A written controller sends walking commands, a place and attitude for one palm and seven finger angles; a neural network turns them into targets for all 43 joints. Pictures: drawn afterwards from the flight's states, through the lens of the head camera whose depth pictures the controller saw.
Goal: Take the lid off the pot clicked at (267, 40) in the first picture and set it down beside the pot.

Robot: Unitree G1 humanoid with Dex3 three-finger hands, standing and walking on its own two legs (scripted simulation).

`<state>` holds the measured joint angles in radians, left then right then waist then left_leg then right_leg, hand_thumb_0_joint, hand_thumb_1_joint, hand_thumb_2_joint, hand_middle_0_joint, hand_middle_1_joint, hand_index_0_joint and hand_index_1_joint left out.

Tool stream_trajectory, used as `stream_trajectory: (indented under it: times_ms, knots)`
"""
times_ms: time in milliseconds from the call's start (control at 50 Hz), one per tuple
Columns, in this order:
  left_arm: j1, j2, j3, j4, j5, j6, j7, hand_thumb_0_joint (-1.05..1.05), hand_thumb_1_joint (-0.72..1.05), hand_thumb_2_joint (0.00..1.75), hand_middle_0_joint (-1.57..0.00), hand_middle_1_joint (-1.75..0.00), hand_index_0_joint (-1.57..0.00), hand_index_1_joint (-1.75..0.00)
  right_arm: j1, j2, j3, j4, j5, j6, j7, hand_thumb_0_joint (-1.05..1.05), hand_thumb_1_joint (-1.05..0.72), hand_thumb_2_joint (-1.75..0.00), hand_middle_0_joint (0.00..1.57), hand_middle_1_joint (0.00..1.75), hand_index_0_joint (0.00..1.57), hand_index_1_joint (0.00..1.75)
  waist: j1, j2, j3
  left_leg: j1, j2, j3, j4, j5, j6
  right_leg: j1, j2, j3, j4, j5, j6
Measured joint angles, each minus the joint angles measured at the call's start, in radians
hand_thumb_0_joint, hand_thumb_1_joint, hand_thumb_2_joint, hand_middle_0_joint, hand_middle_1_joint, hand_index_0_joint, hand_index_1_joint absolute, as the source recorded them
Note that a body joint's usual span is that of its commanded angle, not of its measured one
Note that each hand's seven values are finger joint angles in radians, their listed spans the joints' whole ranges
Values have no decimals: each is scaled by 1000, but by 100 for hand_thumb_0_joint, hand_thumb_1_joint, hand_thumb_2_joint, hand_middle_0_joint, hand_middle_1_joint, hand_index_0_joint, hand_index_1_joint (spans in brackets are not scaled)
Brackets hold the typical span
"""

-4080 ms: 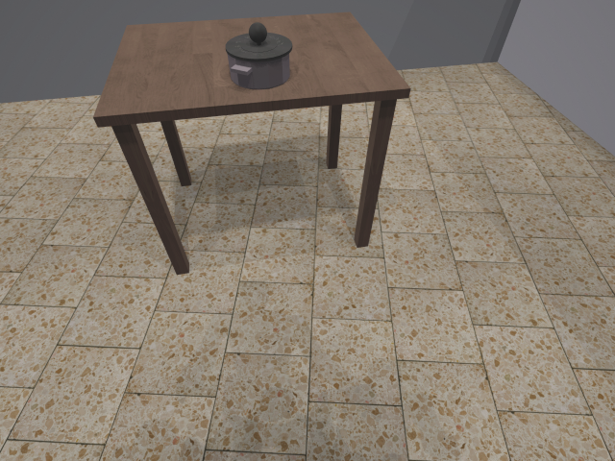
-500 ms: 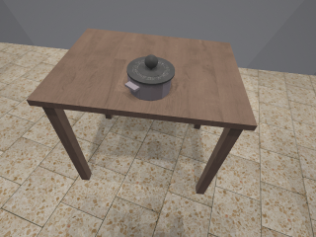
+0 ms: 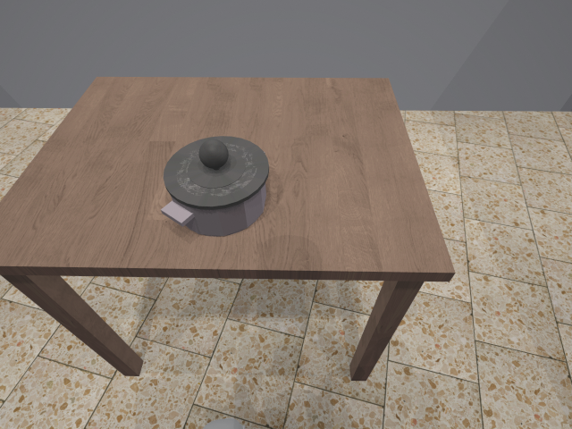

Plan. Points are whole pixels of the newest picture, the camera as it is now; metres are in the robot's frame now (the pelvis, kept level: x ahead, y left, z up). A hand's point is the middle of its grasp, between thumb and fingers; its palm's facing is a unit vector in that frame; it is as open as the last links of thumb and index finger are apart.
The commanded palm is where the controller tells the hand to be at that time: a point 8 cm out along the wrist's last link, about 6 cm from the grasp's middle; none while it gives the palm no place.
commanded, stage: come to a stop and stand still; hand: left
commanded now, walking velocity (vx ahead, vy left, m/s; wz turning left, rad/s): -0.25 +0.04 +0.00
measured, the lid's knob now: (213, 154) +0.53 +0.15 +0.09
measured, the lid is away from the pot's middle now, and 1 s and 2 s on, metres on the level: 0.00 0.00 0.00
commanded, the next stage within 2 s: look again from close up in 1.74 s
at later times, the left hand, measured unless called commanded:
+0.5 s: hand out of the picture +0.05 +0.20 -0.18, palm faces +0.03 -0.95 -0.30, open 7.3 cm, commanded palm none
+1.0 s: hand out of the picture +0.05 +0.14 -0.17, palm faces -0.02 -0.98 -0.21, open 7.3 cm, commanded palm none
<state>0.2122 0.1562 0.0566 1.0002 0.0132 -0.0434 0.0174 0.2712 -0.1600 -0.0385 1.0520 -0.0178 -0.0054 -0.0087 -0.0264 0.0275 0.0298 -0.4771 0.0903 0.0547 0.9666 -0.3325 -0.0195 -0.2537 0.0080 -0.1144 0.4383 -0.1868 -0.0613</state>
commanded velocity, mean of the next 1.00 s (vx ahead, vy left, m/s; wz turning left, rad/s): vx -0.07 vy -0.03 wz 0.00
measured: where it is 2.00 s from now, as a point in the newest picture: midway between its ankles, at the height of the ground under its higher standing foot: outside the picture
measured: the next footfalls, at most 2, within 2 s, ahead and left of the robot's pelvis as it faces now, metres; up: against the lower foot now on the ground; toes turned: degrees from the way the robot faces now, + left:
left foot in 0.12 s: +0.13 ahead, +0.14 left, +0.00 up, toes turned +2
right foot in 0.50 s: +0.04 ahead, -0.12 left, +0.00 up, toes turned -2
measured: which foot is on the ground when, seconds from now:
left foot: up 0.00-0.10, down 0.12-0.50, up 0.52-0.68, down 0.70-1.00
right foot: down 0.00-0.18, up 0.20-0.48, down 0.50-1.00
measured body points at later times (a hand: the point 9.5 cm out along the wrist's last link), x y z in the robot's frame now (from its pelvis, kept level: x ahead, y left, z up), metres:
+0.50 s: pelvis +0.02 -0.01 -0.01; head +0.05 -0.02 +0.44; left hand +0.05 +0.25 -0.15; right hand +0.12 -0.24 -0.16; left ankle +0.09 +0.13 -0.74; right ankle +0.00 -0.12 -0.75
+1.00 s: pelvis +0.01 -0.04 +0.00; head +0.01 -0.04 +0.45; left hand +0.05 +0.19 -0.15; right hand +0.00 -0.26 -0.16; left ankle +0.03 +0.08 -0.74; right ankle +0.00 -0.12 -0.74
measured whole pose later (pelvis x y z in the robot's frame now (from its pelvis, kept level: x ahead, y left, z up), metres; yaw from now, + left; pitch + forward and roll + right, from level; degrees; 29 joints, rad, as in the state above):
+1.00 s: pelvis +0.01 -0.04 +0.00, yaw -2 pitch +0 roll +0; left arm 0.29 0.18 0.00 0.98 0.01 0.00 0.03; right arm 0.33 -0.15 0.00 1.03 -0.02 0.01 -0.01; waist -0.02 -0.01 0.00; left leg -0.27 0.02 0.06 0.51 -0.24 0.00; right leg -0.24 0.04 -0.03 0.52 -0.28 -0.06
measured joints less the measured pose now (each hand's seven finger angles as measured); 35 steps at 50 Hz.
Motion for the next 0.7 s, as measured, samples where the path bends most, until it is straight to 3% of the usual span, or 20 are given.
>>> stream_trajectory:
  times_ms: [80, 120, 160, 220, 280, 380, 460, 500, 540, 600, 640, 700]
  knots:
    - [35, 9, -10, 25, 3, 15, -2, -1, 94, 90, -20, -30, -21, -30, -54, -18, 3, -16, 5, -3, -10, 1, -93, -90, 20, 30, 20, 30, 34, -9, -6, 62, -18, -9, -256, 58, -17, 41, 8, 16, -15, -18, 15]
    - [53, 9, -15, 39, 0, 24, 0, 0, 93, 90, -20, -30, -21, -30, -69, -25, 9, -19, 9, -7, -10, 1, -93, -90, 20, 30, 20, 30, 43, -4, -8, 132, -24, -20, -404, 161, -17, 51, 18, 17, 17, -50, 27]
    - [58, 19, -17, 52, -4, 40, 6, 0, 93, 90, -20, -30, -21, -30, -85, -14, 13, -13, 10, -8, -13, 1, -93, -90, 20, 30, 20, 30, 46, -26, -6, 167, -37, -19, -440, 146, 22, 54, 7, 17, 57, -89, 39]
    - [58, 34, -19, 56, -7, 58, 12, 0, 92, 90, -20, -30, -20, -30, -107, 12, 28, -16, 10, 0, -19, 1, -92, -90, 20, 30, 20, 30, 62, -75, 3, 189, -65, -3, -467, 137, 34, 52, -20, 37, 84, -129, 57]
    - [55, 38, -19, 52, -7, 71, 9, 0, 92, 90, -20, -30, -20, -30, -137, 24, 31, -30, 7, 8, -27, 0, -91, -90, 20, 30, 20, 30, 66, -78, 18, 195, -74, 4, -509, 161, 40, 4, -23, 71, 220, -244, 65]
    - [47, 44, -4, 30, -6, 85, 10, 0, 91, 90, -20, -30, -20, -30, -180, 25, 20, -58, 1, 24, -29, 0, -90, -90, 20, 30, 21, 30, 56, -48, 45, 178, -60, 5, -531, 191, 31, -67, -12, 108, 407, -324, 80]
    - [39, 49, 1, 12, -6, 82, 10, 0, 91, 90, -19, -30, -20, -30, -180, 4, 5, -60, 0, 34, -22, 0, -90, -90, 20, 30, 21, 30, 49, -22, 50, 153, -49, -3, -508, 197, 10, -24, -24, 105, 269, -251, 77]
    - [57, 55, -9, -11, 5, 68, 22, 0, 91, 90, -19, -30, -20, -30, -165, -9, -1, -73, 12, 40, -11, 0, -90, -90, 20, 30, 21, 30, 60, -24, 35, 106, -43, 7, -430, 153, -2, 1, -30, 121, 132, -140, 70]
    - [66, 39, -24, -25, 14, 64, 26, 0, 91, 90, -19, -30, -20, -30, -138, -36, -14, -100, 8, 52, 4, 0, -90, -90, 20, 30, 21, 30, 47, 18, 33, 57, -35, -27, -293, 32, 5, -14, -2, 102, 172, -148, 49]
    - [89, 20, -35, -48, 17, 52, 27, 0, 91, 90, -19, -30, -20, -30, -83, -60, -25, -122, 6, 61, 12, 0, -90, -90, 20, 30, 21, 30, 28, 38, 8, 32, -60, -38, -118, -47, 15, -12, 9, 87, 188, -165, 31]
    - [96, 17, -38, -61, 19, 48, 28, 0, 91, 90, -20, -30, -20, -30, -48, -59, -24, -126, 9, 58, 9, 1, -90, -90, 20, 30, 20, 30, 21, 22, -6, 71, -77, -18, -137, -72, 17, -10, 7, 88, 195, -168, 25]
    - [87, 20, -45, -71, 12, 49, 26, 0, 91, 90, -20, -30, -21, -30, -3, -52, -13, -121, 10, 41, 4, 1, -91, -90, 20, 30, 20, 30, 6, 5, -27, 173, -88, -3, -327, 4, 29, -22, 13, 78, 223, -182, 26]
